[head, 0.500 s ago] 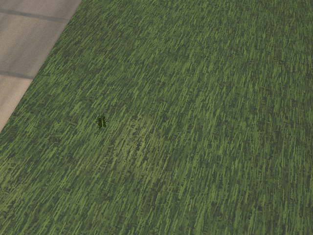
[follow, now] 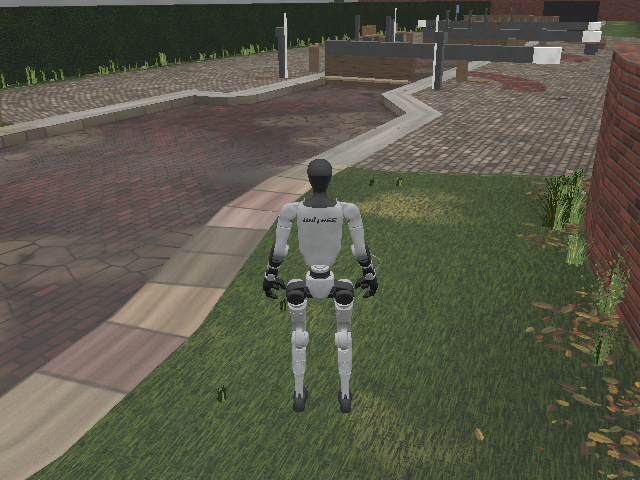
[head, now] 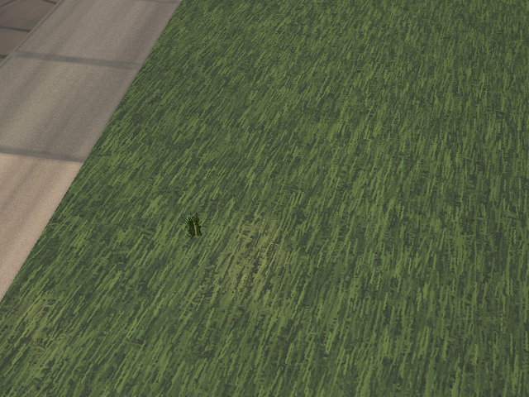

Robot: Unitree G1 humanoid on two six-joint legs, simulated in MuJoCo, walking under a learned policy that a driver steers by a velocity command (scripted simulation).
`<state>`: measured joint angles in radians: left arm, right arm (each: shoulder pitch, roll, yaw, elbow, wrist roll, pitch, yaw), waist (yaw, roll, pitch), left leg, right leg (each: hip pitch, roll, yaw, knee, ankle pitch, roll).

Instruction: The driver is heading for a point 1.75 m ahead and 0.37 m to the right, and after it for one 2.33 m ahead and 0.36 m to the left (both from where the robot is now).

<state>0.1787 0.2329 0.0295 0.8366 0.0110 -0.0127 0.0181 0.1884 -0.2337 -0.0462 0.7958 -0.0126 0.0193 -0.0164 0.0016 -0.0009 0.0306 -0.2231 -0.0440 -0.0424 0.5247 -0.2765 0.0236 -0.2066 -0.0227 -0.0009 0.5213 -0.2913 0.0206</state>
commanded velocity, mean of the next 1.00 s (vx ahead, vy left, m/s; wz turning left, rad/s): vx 0.04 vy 0.00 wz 0.01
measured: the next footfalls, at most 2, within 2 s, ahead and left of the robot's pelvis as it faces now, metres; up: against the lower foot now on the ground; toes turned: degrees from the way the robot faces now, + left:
left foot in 1.40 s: +0.26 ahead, +0.07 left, +0.00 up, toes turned -2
right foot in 1.66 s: +0.18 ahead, -0.16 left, +0.00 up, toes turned -2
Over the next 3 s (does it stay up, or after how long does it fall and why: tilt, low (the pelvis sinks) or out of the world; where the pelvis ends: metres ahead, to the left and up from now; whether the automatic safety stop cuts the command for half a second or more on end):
stays up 0.52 -0.04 -0.02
